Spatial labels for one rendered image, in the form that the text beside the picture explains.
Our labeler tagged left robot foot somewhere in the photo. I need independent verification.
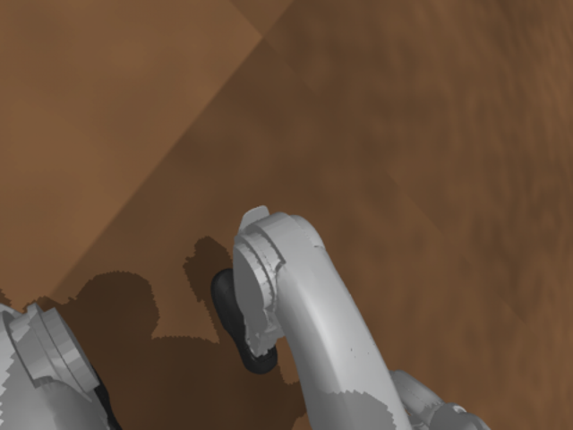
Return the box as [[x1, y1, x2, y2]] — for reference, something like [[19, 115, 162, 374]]
[[91, 365, 123, 430]]

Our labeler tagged right robot arm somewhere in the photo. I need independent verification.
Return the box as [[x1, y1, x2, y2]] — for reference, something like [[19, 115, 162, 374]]
[[429, 402, 491, 430]]

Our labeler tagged right robot hand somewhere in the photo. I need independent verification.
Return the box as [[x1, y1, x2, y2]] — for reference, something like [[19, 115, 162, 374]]
[[388, 369, 446, 430]]

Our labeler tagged right robot foot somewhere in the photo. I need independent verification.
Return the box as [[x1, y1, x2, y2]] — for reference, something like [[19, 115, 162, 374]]
[[210, 268, 278, 374]]

